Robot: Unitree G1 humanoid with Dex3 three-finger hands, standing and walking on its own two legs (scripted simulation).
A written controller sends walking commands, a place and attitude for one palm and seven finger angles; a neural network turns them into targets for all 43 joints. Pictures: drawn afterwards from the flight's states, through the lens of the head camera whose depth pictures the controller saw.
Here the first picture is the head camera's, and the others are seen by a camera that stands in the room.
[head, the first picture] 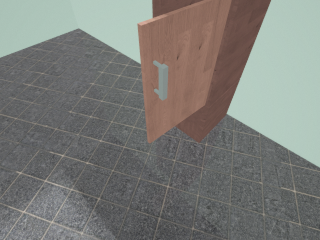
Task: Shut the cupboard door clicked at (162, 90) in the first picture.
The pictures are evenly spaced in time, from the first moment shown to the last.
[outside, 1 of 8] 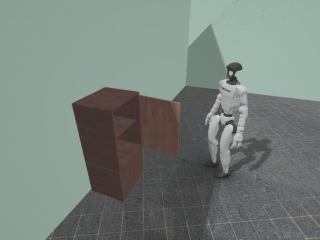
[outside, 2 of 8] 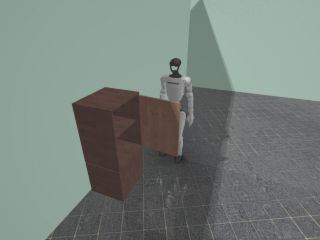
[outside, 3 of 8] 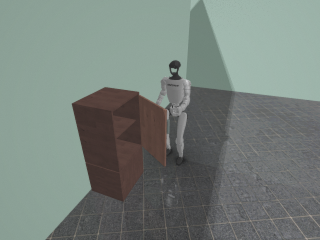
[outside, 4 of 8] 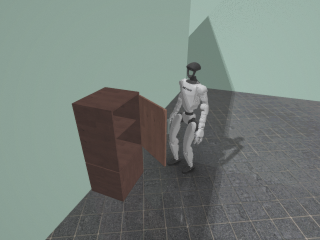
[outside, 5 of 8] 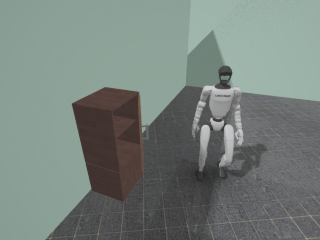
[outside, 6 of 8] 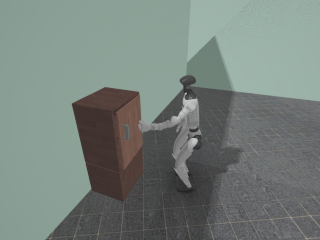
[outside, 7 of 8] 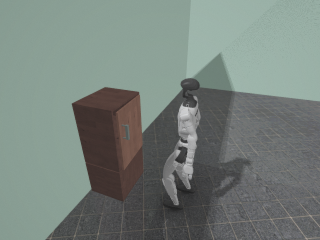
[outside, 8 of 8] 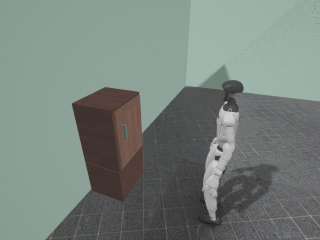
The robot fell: no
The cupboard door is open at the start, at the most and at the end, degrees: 84 84 0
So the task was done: yes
